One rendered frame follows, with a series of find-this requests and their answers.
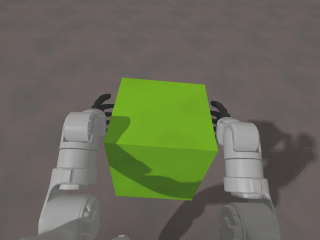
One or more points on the left robot upper arm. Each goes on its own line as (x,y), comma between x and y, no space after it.
(69,217)

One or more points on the carton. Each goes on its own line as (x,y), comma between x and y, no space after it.
(160,140)

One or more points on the robot left hand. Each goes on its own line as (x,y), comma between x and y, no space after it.
(98,105)

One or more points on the right robot forearm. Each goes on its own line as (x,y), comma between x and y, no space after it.
(243,166)

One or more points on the robot right hand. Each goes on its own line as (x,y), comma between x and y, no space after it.
(223,113)

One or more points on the left robot forearm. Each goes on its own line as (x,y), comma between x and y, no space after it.
(79,144)

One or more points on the right robot upper arm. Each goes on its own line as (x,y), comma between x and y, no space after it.
(248,221)

